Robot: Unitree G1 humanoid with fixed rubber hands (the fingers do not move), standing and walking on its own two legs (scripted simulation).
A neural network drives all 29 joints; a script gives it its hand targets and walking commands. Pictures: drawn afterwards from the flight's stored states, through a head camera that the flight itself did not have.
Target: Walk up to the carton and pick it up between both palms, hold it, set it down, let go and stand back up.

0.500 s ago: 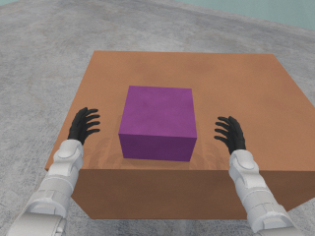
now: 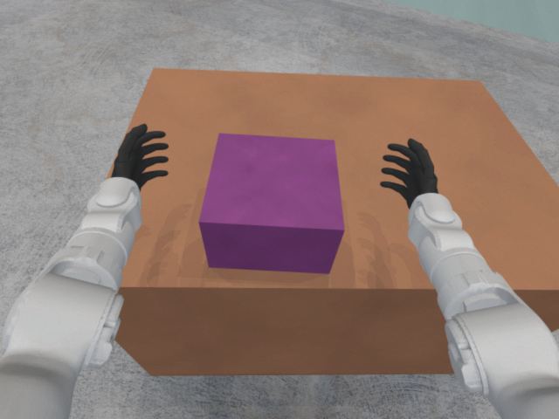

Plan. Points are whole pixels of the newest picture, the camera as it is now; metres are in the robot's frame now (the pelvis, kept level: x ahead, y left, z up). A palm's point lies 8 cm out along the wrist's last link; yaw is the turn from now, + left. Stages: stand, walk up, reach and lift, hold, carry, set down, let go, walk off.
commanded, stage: reach and lift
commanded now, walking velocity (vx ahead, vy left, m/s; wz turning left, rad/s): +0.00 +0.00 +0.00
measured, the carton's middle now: (273, 202) +0.52 -0.01 -0.03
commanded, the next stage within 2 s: none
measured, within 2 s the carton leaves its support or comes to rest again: neither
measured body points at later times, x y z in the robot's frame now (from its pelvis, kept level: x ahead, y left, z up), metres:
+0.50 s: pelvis -0.01 -0.01 -0.01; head +0.10 +0.01 +0.43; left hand +0.50 +0.20 +0.10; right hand +0.48 -0.23 +0.11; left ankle -0.02 +0.13 -0.72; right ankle +0.04 -0.12 -0.72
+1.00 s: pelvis -0.01 +0.00 -0.04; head +0.14 +0.01 +0.39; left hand +0.50 +0.19 +0.01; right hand +0.48 -0.21 +0.00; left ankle -0.02 +0.13 -0.72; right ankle +0.04 -0.12 -0.72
